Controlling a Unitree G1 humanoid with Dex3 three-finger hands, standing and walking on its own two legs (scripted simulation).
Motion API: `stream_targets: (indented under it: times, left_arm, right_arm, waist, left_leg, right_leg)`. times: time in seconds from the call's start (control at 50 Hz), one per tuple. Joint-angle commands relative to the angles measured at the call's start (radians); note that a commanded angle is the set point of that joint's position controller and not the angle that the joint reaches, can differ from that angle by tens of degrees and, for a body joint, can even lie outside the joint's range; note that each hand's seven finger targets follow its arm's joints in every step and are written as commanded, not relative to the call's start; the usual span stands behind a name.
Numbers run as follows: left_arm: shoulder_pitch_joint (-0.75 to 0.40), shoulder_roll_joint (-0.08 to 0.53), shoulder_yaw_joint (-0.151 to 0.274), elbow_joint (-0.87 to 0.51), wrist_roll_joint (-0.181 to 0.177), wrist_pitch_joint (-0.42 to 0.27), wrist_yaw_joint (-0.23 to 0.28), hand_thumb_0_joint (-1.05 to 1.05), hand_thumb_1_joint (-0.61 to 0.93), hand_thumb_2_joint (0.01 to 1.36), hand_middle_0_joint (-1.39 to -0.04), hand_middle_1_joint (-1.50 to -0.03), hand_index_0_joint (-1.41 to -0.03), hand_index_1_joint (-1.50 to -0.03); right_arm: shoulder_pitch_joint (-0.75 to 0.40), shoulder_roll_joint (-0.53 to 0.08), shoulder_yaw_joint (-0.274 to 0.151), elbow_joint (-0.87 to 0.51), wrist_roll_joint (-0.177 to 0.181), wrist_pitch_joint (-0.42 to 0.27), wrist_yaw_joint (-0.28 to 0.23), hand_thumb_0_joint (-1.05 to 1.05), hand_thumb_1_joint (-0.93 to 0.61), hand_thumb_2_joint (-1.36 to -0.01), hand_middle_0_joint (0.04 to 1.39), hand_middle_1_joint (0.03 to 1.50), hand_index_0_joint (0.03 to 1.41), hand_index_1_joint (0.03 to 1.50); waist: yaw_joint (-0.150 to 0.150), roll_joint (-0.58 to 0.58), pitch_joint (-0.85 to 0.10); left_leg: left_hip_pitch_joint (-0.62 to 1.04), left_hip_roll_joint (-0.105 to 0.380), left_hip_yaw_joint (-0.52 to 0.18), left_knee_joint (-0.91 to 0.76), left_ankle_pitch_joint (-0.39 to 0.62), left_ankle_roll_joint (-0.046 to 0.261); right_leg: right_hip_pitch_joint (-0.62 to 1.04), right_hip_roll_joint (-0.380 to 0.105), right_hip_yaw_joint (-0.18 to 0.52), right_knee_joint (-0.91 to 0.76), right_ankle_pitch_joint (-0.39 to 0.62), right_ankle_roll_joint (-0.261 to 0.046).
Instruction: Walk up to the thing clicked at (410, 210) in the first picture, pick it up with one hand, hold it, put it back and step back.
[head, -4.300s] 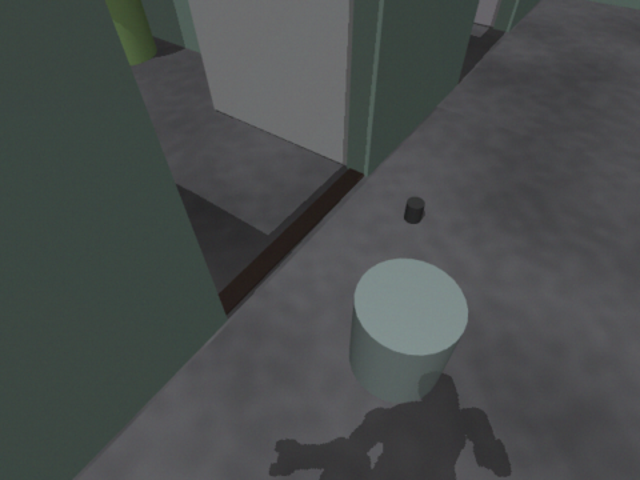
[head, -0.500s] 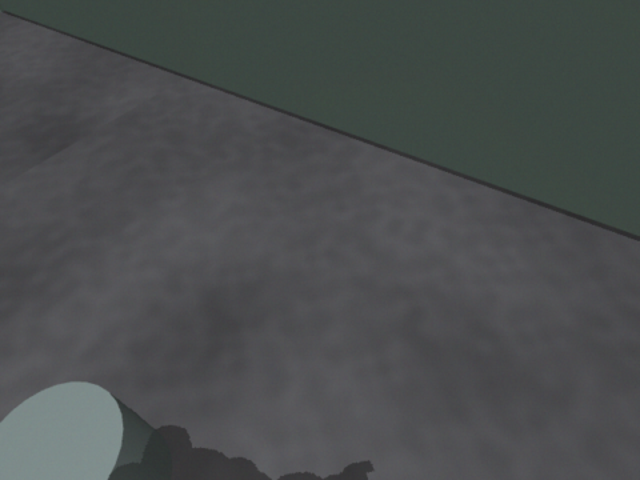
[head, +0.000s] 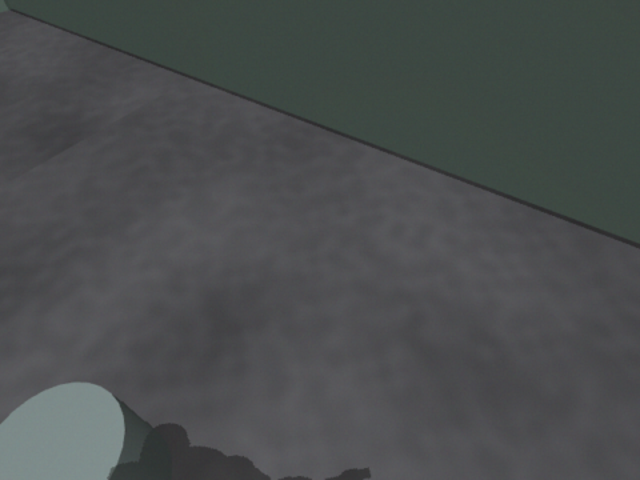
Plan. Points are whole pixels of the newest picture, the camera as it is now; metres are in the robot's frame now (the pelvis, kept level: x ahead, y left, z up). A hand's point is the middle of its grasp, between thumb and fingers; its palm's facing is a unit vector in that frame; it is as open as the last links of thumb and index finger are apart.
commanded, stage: stand
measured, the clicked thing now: out of the picture +0.42 +1.24 -0.74
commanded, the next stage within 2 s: none
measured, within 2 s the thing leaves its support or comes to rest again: neither
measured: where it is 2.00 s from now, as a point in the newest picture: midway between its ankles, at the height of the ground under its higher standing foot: outside the picture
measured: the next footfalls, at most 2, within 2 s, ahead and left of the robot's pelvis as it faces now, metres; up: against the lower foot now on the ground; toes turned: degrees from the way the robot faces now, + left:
none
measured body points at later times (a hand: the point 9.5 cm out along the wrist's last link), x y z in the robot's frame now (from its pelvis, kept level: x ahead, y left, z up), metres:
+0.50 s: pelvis +0.00 +0.01 +0.00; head +0.01 +0.00 +0.45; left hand +0.07 +0.31 -0.13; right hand +0.08 -0.29 -0.13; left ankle -0.01 +0.13 -0.75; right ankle +0.02 -0.14 -0.75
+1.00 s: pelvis +0.00 +0.01 +0.00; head +0.01 +0.01 +0.45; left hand +0.07 +0.31 -0.13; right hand +0.09 -0.29 -0.13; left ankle -0.01 +0.13 -0.75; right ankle +0.02 -0.14 -0.75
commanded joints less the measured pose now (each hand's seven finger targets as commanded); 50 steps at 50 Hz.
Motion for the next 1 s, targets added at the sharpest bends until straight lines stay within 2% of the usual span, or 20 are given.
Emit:
stream_targets:
  times: [0.0,0.02,0.08,0.16,0.22,0.32,0.38,0.4,0.42,0.46,0.52,0.56,0.66,0.74,0.82,0.86,0.92,0.98]
  left_arm:
    - [-0.042,0.222,0.042,-0.059,0.002,-0.025,0.011,0.000,0.900,0.900,-0.200,-0.300,-0.200,-0.300]
    - [-0.040,0.220,0.041,-0.059,0.002,-0.025,0.011,0.000,0.900,0.900,-0.200,-0.300,-0.200,-0.300]
    - [-0.031,0.218,0.040,-0.059,0.001,-0.025,0.009,0.000,0.900,0.900,-0.200,-0.300,-0.200,-0.300]
    - [-0.022,0.219,0.040,-0.061,0.001,-0.027,0.010,0.000,0.900,0.900,-0.200,-0.300,-0.200,-0.300]
    - [-0.021,0.222,0.039,-0.062,0.002,-0.024,0.011,0.000,0.900,0.900,-0.200,-0.300,-0.200,-0.300]
    - [-0.013,0.223,0.039,-0.064,0.002,-0.023,0.009,0.000,0.900,0.900,-0.200,-0.300,-0.200,-0.300]
    - [-0.006,0.221,0.037,-0.069,0.005,-0.026,0.009,0.000,0.900,0.900,-0.200,-0.300,-0.200,-0.300]
    - [-0.004,0.215,0.036,-0.069,0.004,-0.026,0.009,0.000,0.900,0.900,-0.200,-0.300,-0.200,-0.300]
    - [-0.006,0.224,0.036,-0.069,0.002,-0.027,0.010,0.000,0.900,0.900,-0.200,-0.300,-0.200,-0.300]
    - [0.000,0.217,0.035,-0.071,0.002,-0.026,0.009,0.000,0.900,0.900,-0.200,-0.300,-0.200,-0.300]
    - [0.005,0.217,0.036,-0.071,0.002,-0.021,0.008,0.000,0.900,0.900,-0.200,-0.300,-0.200,-0.300]
    - [0.002,0.221,0.036,-0.073,0.002,-0.023,0.009,0.000,0.900,0.900,-0.200,-0.300,-0.200,-0.300]
    - [0.009,0.220,0.037,-0.075,0.002,-0.022,0.010,0.000,0.900,0.900,-0.200,-0.300,-0.200,-0.300]
    - [0.013,0.220,0.039,-0.074,0.002,-0.021,0.011,0.000,0.900,0.900,-0.200,-0.300,-0.200,-0.300]
    - [0.005,0.221,0.037,-0.078,0.002,-0.021,0.010,0.000,0.900,0.900,-0.200,-0.300,-0.200,-0.300]
    - [0.011,0.222,0.036,-0.076,0.002,-0.019,0.009,0.000,0.900,0.900,-0.200,-0.300,-0.200,-0.300]
    - [0.007,0.221,0.035,-0.081,0.003,-0.022,0.010,0.000,0.900,0.900,-0.200,-0.300,-0.200,-0.300]
    - [0.004,0.225,0.037,-0.082,0.003,-0.022,0.010,0.000,0.900,0.900,-0.200,-0.300,-0.200,-0.300]
  right_arm:
    - [-0.050,-0.208,-0.038,-0.060,-0.001,-0.026,-0.016,0.000,-0.900,-0.900,0.200,0.300,0.200,0.300]
    - [-0.048,-0.213,-0.039,-0.059,0.000,-0.025,-0.016,0.000,-0.900,-0.900,0.200,0.300,0.200,0.300]
    - [-0.040,-0.214,-0.039,-0.056,-0.003,-0.026,-0.016,0.000,-0.900,-0.900,0.200,0.300,0.200,0.300]
    - [-0.041,-0.215,-0.040,-0.061,0.000,-0.028,-0.017,0.000,-0.900,-0.900,0.200,0.300,0.200,0.300]
    - [-0.037,-0.211,-0.039,-0.060,0.000,-0.024,-0.016,0.000,-0.900,-0.900,0.200,0.300,0.200,0.300]
    - [-0.029,-0.212,-0.039,-0.061,-0.002,-0.024,-0.015,0.000,-0.900,-0.900,0.200,0.300,0.200,0.300]
    - [-0.040,-0.216,-0.041,-0.065,-0.001,-0.026,-0.014,0.000,-0.900,-0.900,0.200,0.300,0.200,0.300]
    - [-0.037,-0.219,-0.041,-0.064,0.001,-0.025,-0.014,0.000,-0.900,-0.900,0.200,0.300,0.200,0.300]
    - [-0.027,-0.210,-0.038,-0.061,0.000,-0.025,-0.013,0.000,-0.900,-0.900,0.200,0.300,0.200,0.300]
    - [-0.030,-0.219,-0.040,-0.063,-0.002,-0.026,-0.015,0.000,-0.900,-0.900,0.200,0.300,0.200,0.300]
    - [-0.030,-0.216,-0.038,-0.064,-0.002,-0.026,-0.016,0.000,-0.900,-0.900,0.200,0.300,0.200,0.300]
    - [-0.030,-0.213,-0.038,-0.065,0.001,-0.027,-0.016,0.000,-0.900,-0.900,0.200,0.300,0.200,0.300]
    - [-0.029,-0.214,-0.038,-0.067,0.001,-0.024,-0.016,0.000,-0.900,-0.900,0.200,0.300,0.200,0.300]
    - [-0.026,-0.217,-0.037,-0.070,0.002,-0.025,-0.017,0.000,-0.900,-0.900,0.200,0.300,0.200,0.300]
    - [-0.032,-0.216,-0.037,-0.074,0.002,-0.025,-0.017,0.000,-0.900,-0.900,0.200,0.300,0.200,0.300]
    - [-0.025,-0.214,-0.036,-0.071,0.002,-0.023,-0.017,0.000,-0.900,-0.900,0.200,0.300,0.200,0.300]
    - [-0.030,-0.217,-0.038,-0.072,0.004,-0.022,-0.016,0.000,-0.900,-0.900,0.200,0.300,0.200,0.300]
    - [-0.022,-0.215,-0.038,-0.073,0.001,-0.021,-0.015,0.000,-0.900,-0.900,0.200,0.300,0.200,0.300]
  waist:
    - [-0.002,-0.012,-0.095]
    - [0.000,-0.013,-0.091]
    - [0.000,-0.001,-0.082]
    - [0.002,-0.011,-0.110]
    - [0.002,-0.014,-0.077]
    - [0.001,-0.003,-0.057]
    - [0.005,-0.014,-0.096]
    - [0.004,-0.007,-0.094]
    - [0.002,-0.020,-0.080]
    - [0.005,-0.006,-0.089]
    - [0.009,0.005,-0.084]
    - [0.008,-0.013,-0.087]
    - [0.007,-0.013,-0.079]
    - [0.008,-0.005,-0.091]
    - [0.008,-0.011,-0.073]
    - [0.006,-0.006,-0.048]
    - [0.006,-0.010,-0.074]
    - [0.005,-0.013,-0.077]
  left_leg:
    - [0.039,0.097,-0.092,-0.059,0.045,0.039]
    - [0.036,0.098,-0.097,-0.064,0.021,0.041]
    - [0.031,0.098,-0.097,-0.066,0.032,0.041]
    - [0.067,0.101,-0.098,-0.047,0.121,0.043]
    - [0.032,0.095,-0.103,-0.062,0.027,0.042]
    - [0.015,0.092,-0.110,-0.077,-0.018,0.043]
    - [0.049,0.098,-0.110,-0.058,0.064,0.047]
    - [0.049,0.096,-0.108,-0.054,0.072,0.047]
    - [0.032,0.090,-0.109,-0.060,0.050,0.044]
    - [0.043,0.096,-0.108,-0.051,0.091,0.046]
    - [0.032,0.096,-0.110,-0.067,0.058,0.046]
    - [0.042,0.097,-0.112,-0.059,0.098,0.045]
    - [0.039,0.093,-0.108,-0.058,0.087,0.048]
    - [0.043,0.095,-0.113,-0.054,0.116,0.050]
    - [0.041,0.092,-0.112,-0.055,0.094,0.045]
    - [0.023,0.089,-0.117,-0.068,0.047,0.044]
    - [0.040,0.092,-0.116,-0.052,0.088,0.046]
    - [0.021,0.090,-0.116,-0.055,0.062,0.048]
  right_leg:
    - [-0.009,-0.104,0.047,-0.046,0.166,-0.042]
    - [-0.018,-0.103,0.047,-0.052,0.132,-0.042]
    - [-0.014,-0.107,0.049,-0.057,0.148,-0.044]
    - [-0.007,-0.112,0.040,-0.046,0.210,-0.043]
    - [-0.024,-0.106,0.035,-0.062,0.113,-0.041]
    - [-0.033,-0.106,0.039,-0.069,0.081,-0.042]
    - [-0.017,-0.112,0.033,-0.056,0.142,-0.044]
    - [-0.018,-0.112,0.034,-0.063,0.155,-0.041]
    - [-0.020,-0.110,0.033,-0.067,0.123,-0.041]
    - [-0.009,-0.116,0.034,-0.058,0.169,-0.043]
    - [-0.010,-0.110,0.026,-0.056,0.131,-0.044]
    - [-0.001,-0.112,0.026,-0.048,0.162,-0.045]
    - [-0.006,-0.114,0.026,-0.056,0.161,-0.042]
    - [0.018,-0.115,0.020,-0.046,0.181,-0.041]
    - [-0.004,-0.114,0.020,-0.053,0.148,-0.042]
    - [-0.023,-0.110,0.021,-0.065,0.101,-0.041]
    - [-0.008,-0.116,0.021,-0.061,0.143,-0.041]
    - [0.011,-0.118,0.021,-0.062,0.131,-0.043]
